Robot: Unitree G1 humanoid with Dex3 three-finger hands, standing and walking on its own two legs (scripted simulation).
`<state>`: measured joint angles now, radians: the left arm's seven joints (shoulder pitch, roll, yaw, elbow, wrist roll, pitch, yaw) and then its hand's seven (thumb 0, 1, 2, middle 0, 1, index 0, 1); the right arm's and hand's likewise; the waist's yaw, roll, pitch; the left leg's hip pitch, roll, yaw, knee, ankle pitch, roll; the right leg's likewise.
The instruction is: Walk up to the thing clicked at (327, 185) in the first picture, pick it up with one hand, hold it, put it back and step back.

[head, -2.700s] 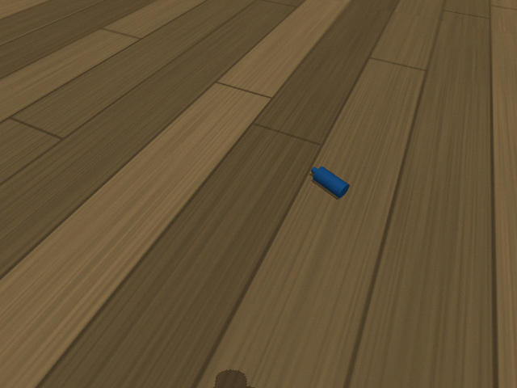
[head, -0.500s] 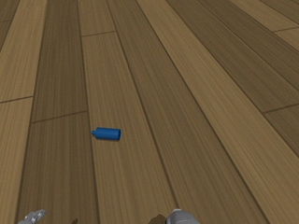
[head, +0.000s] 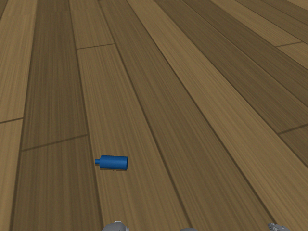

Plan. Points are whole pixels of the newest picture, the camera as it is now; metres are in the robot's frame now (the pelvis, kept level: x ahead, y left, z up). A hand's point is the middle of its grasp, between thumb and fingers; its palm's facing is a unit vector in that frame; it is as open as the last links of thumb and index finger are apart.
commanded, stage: walk up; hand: left
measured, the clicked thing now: (111, 162) +0.63 +0.27 -0.69
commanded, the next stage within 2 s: none
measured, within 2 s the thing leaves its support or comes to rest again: neither
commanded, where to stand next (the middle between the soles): +0.17 +0.02 m, yaw -4 degrees
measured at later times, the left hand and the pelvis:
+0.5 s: hand (57, 195) +0.24 +0.29 -0.11, palm faces -0.14 -0.90 -0.40, open 7.4 cm; pelvis +0.09 +0.04 +0.02, yaw -6 degrees
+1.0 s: hand (51, 202) +0.22 +0.30 -0.12, palm faces -0.12 -0.93 -0.34, open 7.4 cm; pelvis +0.12 +0.05 +0.03, yaw -7 degrees
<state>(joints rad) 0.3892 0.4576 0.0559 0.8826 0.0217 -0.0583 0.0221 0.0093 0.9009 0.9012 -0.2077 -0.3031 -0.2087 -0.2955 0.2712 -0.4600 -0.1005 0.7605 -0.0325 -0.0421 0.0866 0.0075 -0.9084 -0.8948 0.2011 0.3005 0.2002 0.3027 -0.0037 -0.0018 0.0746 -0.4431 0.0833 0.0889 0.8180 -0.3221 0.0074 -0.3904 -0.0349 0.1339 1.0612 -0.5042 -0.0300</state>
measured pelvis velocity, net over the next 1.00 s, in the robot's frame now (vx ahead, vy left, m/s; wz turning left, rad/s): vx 0.12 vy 0.05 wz -0.12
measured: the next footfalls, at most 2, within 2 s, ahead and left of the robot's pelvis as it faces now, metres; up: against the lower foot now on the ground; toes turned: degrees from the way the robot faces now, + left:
right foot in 0.36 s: +0.18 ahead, -0.08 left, +0.00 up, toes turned -6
left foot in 0.58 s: +0.18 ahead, +0.19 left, +0.00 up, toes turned -4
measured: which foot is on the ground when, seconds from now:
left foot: down 0.00-0.38, up 0.40-0.56, down 0.58-1.00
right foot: up 0.00-0.34, down 0.36-1.00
